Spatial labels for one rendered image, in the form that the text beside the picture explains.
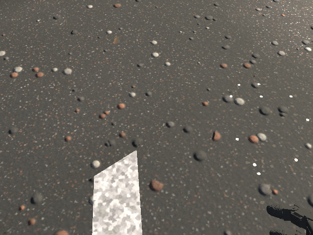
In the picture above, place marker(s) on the right robot hand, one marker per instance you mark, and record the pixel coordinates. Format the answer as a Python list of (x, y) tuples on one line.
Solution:
[(296, 214)]

